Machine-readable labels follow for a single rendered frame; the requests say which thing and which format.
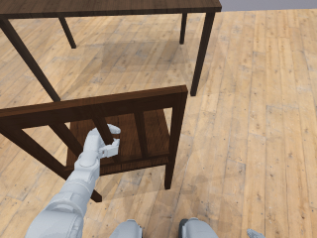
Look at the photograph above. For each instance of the table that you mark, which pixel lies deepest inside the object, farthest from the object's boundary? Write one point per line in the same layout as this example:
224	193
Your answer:
61	9

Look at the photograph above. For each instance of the robot right hand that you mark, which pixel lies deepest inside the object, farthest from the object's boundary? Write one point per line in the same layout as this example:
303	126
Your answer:
254	234

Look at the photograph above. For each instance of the right robot foot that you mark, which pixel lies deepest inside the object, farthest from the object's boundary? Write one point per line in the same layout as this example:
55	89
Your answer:
181	223

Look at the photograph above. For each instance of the robot left hand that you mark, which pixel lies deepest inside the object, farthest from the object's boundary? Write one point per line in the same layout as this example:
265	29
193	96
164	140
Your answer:
94	142

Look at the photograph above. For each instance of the robot left upper arm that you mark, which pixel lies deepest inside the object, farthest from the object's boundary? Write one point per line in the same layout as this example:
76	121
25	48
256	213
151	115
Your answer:
57	224

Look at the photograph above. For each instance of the robot left thigh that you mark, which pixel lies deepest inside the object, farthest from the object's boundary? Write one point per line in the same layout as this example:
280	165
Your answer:
127	229

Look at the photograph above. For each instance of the robot left forearm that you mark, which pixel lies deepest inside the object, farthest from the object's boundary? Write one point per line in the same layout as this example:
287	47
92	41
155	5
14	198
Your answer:
77	190

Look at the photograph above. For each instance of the chair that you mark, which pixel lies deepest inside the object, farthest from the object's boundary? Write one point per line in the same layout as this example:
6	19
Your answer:
144	138

